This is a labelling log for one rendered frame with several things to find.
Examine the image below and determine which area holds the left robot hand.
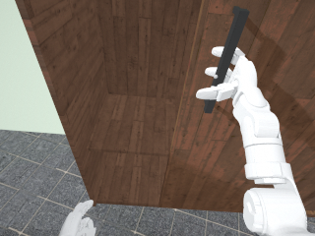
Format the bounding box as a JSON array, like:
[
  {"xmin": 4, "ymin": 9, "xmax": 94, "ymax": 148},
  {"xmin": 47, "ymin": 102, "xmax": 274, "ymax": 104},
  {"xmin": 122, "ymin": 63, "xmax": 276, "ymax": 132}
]
[{"xmin": 59, "ymin": 200, "xmax": 96, "ymax": 236}]

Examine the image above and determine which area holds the right robot hand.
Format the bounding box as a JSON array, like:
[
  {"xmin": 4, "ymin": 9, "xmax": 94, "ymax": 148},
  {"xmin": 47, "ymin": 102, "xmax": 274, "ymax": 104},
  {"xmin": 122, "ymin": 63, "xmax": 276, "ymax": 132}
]
[{"xmin": 196, "ymin": 46, "xmax": 257, "ymax": 101}]

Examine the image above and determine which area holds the handle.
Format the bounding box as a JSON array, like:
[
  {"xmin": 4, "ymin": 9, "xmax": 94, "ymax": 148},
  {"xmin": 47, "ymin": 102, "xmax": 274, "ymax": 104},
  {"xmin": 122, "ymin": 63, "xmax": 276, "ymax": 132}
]
[{"xmin": 204, "ymin": 6, "xmax": 250, "ymax": 114}]

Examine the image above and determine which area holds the robot right upper arm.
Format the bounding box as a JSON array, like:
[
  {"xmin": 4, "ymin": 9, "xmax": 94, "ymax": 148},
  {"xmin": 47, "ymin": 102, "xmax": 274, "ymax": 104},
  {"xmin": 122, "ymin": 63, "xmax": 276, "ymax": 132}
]
[{"xmin": 243, "ymin": 188, "xmax": 315, "ymax": 236}]

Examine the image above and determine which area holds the robot right forearm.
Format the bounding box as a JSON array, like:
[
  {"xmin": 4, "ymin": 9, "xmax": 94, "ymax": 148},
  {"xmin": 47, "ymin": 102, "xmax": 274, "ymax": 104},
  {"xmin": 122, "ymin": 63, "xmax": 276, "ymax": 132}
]
[{"xmin": 232, "ymin": 86, "xmax": 307, "ymax": 228}]

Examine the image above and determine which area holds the wardrobe door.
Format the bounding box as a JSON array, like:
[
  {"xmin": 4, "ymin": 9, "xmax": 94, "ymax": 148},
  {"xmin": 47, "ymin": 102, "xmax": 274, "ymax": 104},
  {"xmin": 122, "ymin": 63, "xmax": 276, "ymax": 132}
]
[
  {"xmin": 301, "ymin": 191, "xmax": 315, "ymax": 211},
  {"xmin": 158, "ymin": 0, "xmax": 315, "ymax": 213}
]

